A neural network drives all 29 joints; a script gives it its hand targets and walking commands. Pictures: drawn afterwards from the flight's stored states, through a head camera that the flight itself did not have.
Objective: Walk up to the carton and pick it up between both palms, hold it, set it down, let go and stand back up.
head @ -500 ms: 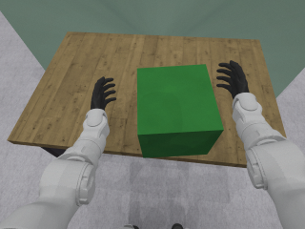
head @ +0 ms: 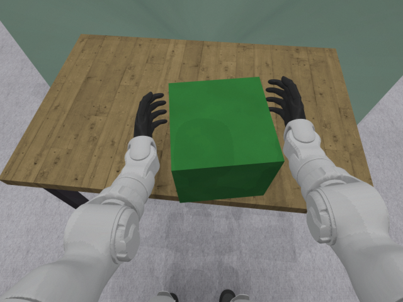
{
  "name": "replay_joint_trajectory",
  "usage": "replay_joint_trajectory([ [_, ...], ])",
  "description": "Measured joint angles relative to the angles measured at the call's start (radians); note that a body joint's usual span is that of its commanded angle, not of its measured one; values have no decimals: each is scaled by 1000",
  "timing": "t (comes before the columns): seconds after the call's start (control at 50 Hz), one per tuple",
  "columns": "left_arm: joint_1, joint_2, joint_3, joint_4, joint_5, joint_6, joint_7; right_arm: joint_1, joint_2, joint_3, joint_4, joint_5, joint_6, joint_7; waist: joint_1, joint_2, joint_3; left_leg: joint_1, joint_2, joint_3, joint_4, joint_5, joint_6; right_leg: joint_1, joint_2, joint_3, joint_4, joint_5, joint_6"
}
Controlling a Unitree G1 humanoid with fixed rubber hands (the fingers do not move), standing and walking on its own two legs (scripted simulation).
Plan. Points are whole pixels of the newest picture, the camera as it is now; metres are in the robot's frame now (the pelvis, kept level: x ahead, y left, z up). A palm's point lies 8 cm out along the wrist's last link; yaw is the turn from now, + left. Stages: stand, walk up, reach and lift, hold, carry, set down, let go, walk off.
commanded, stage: reach and lift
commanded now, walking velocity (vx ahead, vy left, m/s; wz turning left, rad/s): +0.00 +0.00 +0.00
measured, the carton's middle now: (218, 141) +0.46 +0.01 -0.02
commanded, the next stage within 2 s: none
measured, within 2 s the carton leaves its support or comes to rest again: leaves its support in 1.90 s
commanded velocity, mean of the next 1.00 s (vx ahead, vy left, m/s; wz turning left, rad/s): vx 0.00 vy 0.00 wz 0.00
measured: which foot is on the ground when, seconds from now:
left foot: down 0.00-1.00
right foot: down 0.00-1.00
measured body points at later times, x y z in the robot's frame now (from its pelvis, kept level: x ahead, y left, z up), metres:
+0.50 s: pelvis +0.02 +0.00 +0.02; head +0.12 +0.00 +0.46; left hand +0.43 +0.17 +0.04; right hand +0.48 -0.13 +0.07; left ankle -0.01 +0.15 -0.71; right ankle +0.03 -0.09 -0.71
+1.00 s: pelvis +0.04 +0.01 +0.03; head +0.13 +0.03 +0.47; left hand +0.43 +0.17 +0.04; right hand +0.48 -0.13 +0.07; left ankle -0.01 +0.15 -0.71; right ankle +0.03 -0.09 -0.71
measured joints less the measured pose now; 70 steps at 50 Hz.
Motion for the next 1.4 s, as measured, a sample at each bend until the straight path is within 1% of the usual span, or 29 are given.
replay_joint_trajectory([
  [0.06, 11, -11, 20, -9, 21, 11, 12, 12, 4, -19, -15, -18, 9, -4, 8, 7, 5, 21, 0, 5, -9, -1, 3, 19, 0, 5, -9, 0, 3],
  [0.1, 10, -14, 48, -5, 34, 11, 10, 13, 7, -38, -21, -43, 16, -6, 12, 4, 16, 38, -2, 12, -20, 2, 3, 31, -1, 11, -12, 1, 5],
  [0.18, 19, -12, 86, -19, 60, 6, 5, 14, 22, -91, -40, -99, 24, -10, -1, 2, 43, 66, -7, 14, -41, 10, 5, 56, -6, 13, -24, 3, 5],
  [0.24, 44, -26, 109, -53, 90, 3, 12, 26, 30, -143, -44, -146, 11, -7, -6, 0, 42, 75, -6, 11, -55, 16, 5, 68, -5, 10, -42, 9, 5],
  [0.3, 74, -47, 147, -97, 143, 0, 22, 43, 41, -202, -62, -213, 4, 2, -6, 1, 46, 92, -4, 12, -70, 19, 5, 88, -3, 10, -61, 15, 5],
  [0.34, 91, -61, 197, -124, 191, -1, 20, 50, 52, -261, -71, -272, -3, 6, -8, 7, 64, 121, -3, 15, -89, 24, 10, 117, -2, 10, -82, 21, 4],
  [0.4, 111, -85, 292, -166, 274, 0, 3, 71, 77, -364, -117, -389, -1, 9, -18, 12, 104, 179, -7, 16, -127, 37, 7, 174, -5, 10, -113, 28, 7],
  [0.42, 120, -95, 324, -185, 300, -2, -5, 82, 88, -394, -140, -431, -1, 10, -23, 12, 118, 201, -9, 18, -142, 43, 13, 194, -7, 10, -124, 30, 7],
  [0.48, 156, -124, 382, -244, 350, -8, -19, 123, 125, -469, -213, -532, -7, 16, -37, 10, 144, 252, -11, 20, -182, 55, 11, 243, -10, 8, -156, 37, 9],
  [0.52, 178, -138, 398, -277, 371, -5, -26, 151, 147, -505, -251, -575, -11, 21, -41, 6, 148, 276, -11, 23, -204, 60, 10, 265, -10, 10, -176, 42, 10],
  [0.58, 200, -154, 408, -319, 397, 11, -30, 176, 167, -547, -283, -612, -13, 32, -43, -1, 164, 315, -10, 31, -233, 66, 11, 303, -8, 15, -205, 49, 11],
  [0.64, 215, -172, 417, -357, 430, 33, -32, 192, 180, -567, -304, -628, -9, 38, -39, -8, 187, 355, -8, 41, -261, 71, 13, 340, -6, 23, -232, 57, 13],
  [0.7, 240, -191, 408, -405, 439, 58, -25, 205, 186, -579, -316, -642, -7, 46, -43, -13, 196, 380, -8, 45, -283, 74, 15, 367, -5, 24, -259, 63, 15],
  [0.76, 268, -205, 394, -438, 443, 66, -23, 234, 193, -572, -342, -639, -7, 56, -37, -19, 191, 397, -5, 52, -293, 71, 15, 384, -2, 28, -275, 64, 17],
  [0.82, 289, -216, 391, -457, 454, 75, -25, 257, 196, -562, -355, -638, -10, 54, -34, -22, 184, 411, -3, 59, -297, 65, 17, 399, -1, 31, -283, 62, 18],
  [0.9, 303, -221, 382, -473, 451, 80, -27, 276, 198, -537, -371, -631, -11, 45, -43, -21, 192, 426, -4, 62, -297, 61, 19, 419, -5, 22, -285, 55, 21],
  [0.92, 304, -220, 380, -477, 453, 83, -29, 276, 196, -532, -370, -626, -12, 44, -47, -18, 202, 433, -3, 63, -298, 99, 22, 429, -5, 18, -285, 53, 21],
  [0.96, 313, -219, 363, -491, 451, 91, -28, 278, 192, -523, -366, -613, -20, 44, -51, -16, 213, 447, -4, 64, -294, 79, 23, 443, -8, 14, -286, 51, 22],
  [1.0, 321, -224, 354, -494, 444, 97, -21, 288, 191, -520, -364, -608, -26, 45, -47, -17, 203, 450, -4, 68, -296, 57, 23, 444, -9, 15, -288, 50, 23],
  [1.06, 326, -232, 359, -491, 448, 104, -13, 298, 190, -517, -364, -600, -29, 44, -37, -19, 196, 454, -3, 77, -300, 59, 24, 447, -8, 19, -294, 53, 23],
  [1.14, 327, -232, 356, -501, 457, 114, -12, 285, 192, -526, -351, -602, -33, 44, -45, -12, 213, 463, -2, 73, -302, 57, 23, 461, -9, 9, -298, 54, 22],
  [1.22, 333, -233, 345, -513, 440, 113, -6, 289, 192, -507, -369, -594, -32, 42, -44, -10, 218, 458, -1, 69, -302, 63, 21, 460, -9, 2, -301, 58, 19],
  [1.28, 343, -230, 334, -516, 428, 111, -3, 298, 196, -500, -371, -595, -45, 34, -51, -8, 205, 447, -1, 62, -305, 69, 19, 452, -10, -8, -302, 60, 17],
  [1.32, 346, -229, 336, -510, 427, 112, -1, 302, 201, -506, -365, -596, -52, 30, -51, -7, 196, 443, -2, 60, -310, 75, 17, 448, -11, -11, -304, 63, 15],
  [1.36, 347, -223, 334, -502, 420, 114, -4, 308, 205, -498, -369, -587, -49, 25, -49, -5, 199, 452, -3, 61, -317, 81, 17, 453, -12, -12, -305, 65, 14],
  [1.4, 344, -216, 337, -486, 425, 116, -19, 313, 207, -489, -372, -580, -45, 18, -45, -1, 213, 468, -6, 61, -325, 87, 18, 466, -15, -12, -305, 67, 15],
])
